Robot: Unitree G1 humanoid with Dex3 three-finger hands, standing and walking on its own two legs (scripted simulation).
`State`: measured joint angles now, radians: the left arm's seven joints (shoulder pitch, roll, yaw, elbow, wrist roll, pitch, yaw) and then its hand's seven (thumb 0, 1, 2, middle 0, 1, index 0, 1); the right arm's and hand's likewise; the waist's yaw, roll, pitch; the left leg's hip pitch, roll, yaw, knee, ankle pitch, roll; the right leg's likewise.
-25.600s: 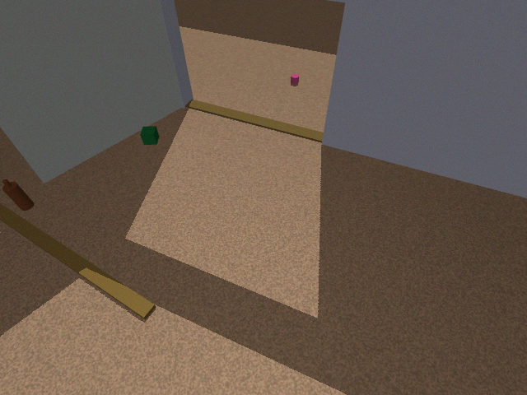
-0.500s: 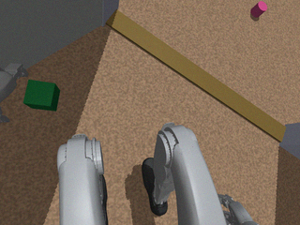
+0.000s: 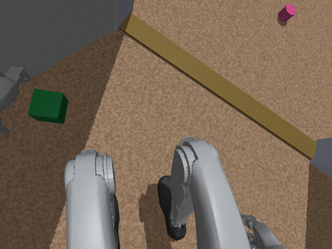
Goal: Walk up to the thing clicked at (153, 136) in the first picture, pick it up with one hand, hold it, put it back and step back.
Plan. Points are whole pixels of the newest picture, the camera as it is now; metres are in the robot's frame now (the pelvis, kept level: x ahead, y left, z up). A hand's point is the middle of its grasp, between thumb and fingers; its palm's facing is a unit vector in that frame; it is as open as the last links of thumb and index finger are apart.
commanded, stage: rise first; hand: left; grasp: from above
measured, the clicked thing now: (49, 107) +0.47 +0.28 -0.29
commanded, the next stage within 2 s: approach in 0.06 s
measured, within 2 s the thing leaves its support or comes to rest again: neither
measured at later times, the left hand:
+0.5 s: hand (40, 103) +0.45 +0.27 -0.17, palm faces -0.45 +0.00 -0.89, open 13.9 cm
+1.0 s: hand (30, 110) +0.44 +0.30 -0.20, palm faces -0.58 -0.05 -0.81, open 14.2 cm
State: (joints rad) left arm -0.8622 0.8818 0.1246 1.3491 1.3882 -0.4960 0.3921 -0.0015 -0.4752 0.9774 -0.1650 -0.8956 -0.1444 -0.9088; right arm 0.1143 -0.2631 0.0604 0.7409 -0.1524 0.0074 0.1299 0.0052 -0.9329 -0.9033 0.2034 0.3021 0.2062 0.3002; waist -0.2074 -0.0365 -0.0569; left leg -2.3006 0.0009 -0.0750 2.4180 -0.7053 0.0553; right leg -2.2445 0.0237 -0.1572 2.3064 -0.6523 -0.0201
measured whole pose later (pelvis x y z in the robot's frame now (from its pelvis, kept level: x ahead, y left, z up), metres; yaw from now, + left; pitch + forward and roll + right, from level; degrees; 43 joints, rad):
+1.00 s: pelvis +0.00 -0.01 -0.01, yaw +0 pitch +32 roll -9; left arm -0.93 0.88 0.07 1.39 1.27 -0.43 0.24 0.00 -0.54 1.00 -0.09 -1.01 -0.09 -1.00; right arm 0.15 -0.31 0.11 0.72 -0.16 -0.05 0.13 0.01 -0.93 -0.90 0.20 0.30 0.21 0.30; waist -0.25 -0.03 0.05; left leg -2.33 -0.01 -0.10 2.44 -0.69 0.04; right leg -2.27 0.02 -0.18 2.33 -0.63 -0.04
